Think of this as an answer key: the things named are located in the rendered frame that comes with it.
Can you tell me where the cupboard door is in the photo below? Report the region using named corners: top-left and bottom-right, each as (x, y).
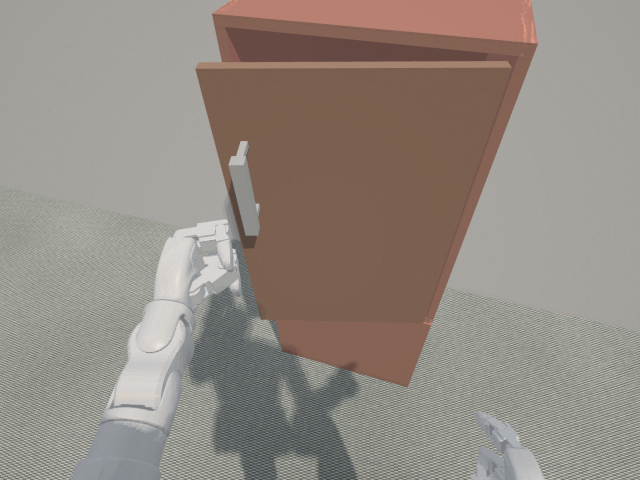
top-left (195, 61), bottom-right (512, 323)

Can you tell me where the robot left forearm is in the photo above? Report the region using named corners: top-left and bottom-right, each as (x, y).
top-left (71, 300), bottom-right (196, 480)

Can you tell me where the left robot hand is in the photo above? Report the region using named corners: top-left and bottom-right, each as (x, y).
top-left (153, 219), bottom-right (241, 314)

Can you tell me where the handle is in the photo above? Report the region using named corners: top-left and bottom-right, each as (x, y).
top-left (228, 141), bottom-right (260, 236)

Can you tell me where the right robot hand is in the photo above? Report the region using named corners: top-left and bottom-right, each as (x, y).
top-left (471, 411), bottom-right (545, 480)

